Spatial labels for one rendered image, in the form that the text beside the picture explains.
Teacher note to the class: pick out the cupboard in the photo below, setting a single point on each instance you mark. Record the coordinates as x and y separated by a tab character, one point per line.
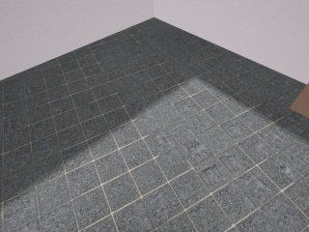
301	104

